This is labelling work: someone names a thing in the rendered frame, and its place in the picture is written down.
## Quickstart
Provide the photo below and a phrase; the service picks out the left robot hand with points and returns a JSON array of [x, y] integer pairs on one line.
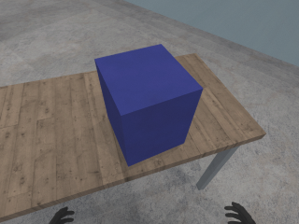
[[60, 214]]

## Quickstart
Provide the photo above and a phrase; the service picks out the carton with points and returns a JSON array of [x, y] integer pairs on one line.
[[150, 100]]

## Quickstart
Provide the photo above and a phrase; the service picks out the table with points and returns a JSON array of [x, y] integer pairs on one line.
[[57, 143]]

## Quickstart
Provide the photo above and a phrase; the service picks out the right robot hand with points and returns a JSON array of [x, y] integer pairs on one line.
[[242, 215]]

